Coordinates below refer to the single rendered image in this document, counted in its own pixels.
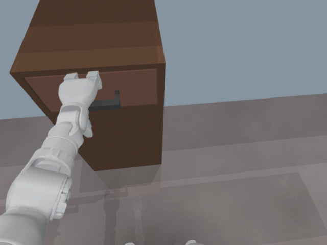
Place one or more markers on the drawer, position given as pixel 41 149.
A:
pixel 136 87

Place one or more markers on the robot left forearm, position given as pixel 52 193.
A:
pixel 61 145

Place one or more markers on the robot left upper arm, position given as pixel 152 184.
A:
pixel 40 196

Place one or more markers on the left robot hand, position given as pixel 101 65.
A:
pixel 81 91

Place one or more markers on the cabinet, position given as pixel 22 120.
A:
pixel 79 36

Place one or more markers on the handle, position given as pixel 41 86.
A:
pixel 101 105

